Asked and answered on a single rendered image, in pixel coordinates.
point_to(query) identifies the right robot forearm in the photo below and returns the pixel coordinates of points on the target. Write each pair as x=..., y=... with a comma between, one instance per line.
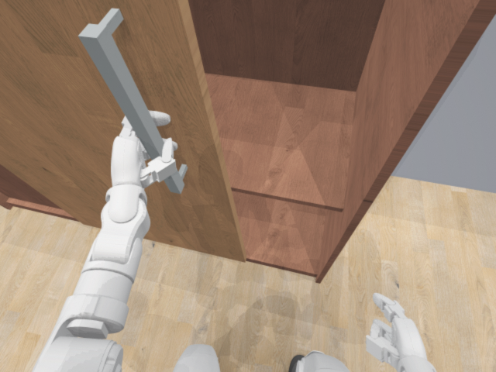
x=415, y=364

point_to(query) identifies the left robot upper arm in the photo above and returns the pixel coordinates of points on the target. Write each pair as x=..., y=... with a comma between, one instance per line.
x=74, y=354

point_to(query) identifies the robot left hand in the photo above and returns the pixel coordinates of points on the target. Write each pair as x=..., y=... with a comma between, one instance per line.
x=129, y=156

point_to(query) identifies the right robot foot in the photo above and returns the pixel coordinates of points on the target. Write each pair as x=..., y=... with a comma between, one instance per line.
x=294, y=361

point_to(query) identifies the left robot forearm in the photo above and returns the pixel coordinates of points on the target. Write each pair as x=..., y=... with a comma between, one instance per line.
x=98, y=306

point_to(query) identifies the robot right thigh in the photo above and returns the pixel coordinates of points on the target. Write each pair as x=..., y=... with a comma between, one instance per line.
x=318, y=362

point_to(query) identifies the robot right hand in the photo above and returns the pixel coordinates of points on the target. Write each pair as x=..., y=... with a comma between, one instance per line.
x=402, y=339

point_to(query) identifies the handle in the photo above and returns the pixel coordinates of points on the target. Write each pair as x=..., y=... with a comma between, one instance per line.
x=100, y=45

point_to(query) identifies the wardrobe door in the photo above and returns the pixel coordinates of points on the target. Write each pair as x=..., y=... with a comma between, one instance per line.
x=59, y=119
x=13, y=187

